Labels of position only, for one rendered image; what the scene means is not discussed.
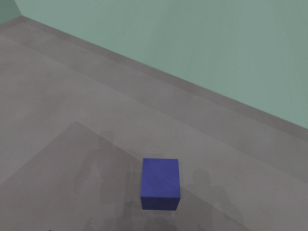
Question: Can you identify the carton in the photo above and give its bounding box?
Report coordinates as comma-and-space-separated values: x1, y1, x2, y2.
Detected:
141, 158, 181, 211

